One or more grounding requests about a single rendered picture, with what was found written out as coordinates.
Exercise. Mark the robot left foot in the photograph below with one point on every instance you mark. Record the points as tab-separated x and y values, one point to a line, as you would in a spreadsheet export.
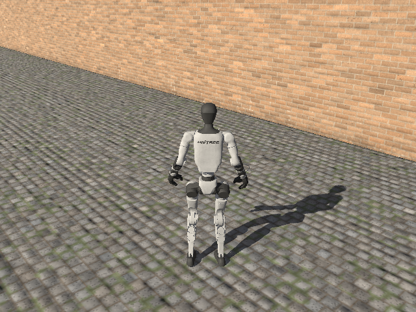
190	260

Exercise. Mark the left robot upper arm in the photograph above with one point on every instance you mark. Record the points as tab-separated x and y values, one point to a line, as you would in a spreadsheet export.
184	147

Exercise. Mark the robot left forearm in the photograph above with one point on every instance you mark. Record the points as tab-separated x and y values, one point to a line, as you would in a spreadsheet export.
175	168

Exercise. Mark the robot left shin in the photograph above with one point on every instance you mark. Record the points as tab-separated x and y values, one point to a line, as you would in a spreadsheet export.
191	236

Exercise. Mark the right robot hand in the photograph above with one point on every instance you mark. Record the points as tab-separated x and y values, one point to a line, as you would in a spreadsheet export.
245	181

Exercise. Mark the right robot upper arm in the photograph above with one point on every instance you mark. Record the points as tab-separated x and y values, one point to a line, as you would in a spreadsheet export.
232	147

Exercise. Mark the robot right forearm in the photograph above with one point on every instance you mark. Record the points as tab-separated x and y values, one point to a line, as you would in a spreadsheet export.
240	170

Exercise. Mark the left robot hand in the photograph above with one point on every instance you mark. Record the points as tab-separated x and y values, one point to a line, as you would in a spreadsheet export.
171	181

